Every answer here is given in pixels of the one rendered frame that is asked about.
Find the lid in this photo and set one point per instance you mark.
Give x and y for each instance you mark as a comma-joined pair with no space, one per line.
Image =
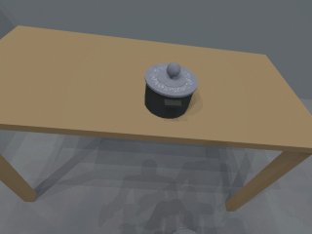
180,86

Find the knob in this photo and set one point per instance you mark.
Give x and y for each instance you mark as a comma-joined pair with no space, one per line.
173,69

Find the table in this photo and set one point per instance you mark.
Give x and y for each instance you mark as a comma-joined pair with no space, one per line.
88,85

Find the pot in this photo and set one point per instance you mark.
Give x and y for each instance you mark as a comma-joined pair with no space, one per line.
165,107

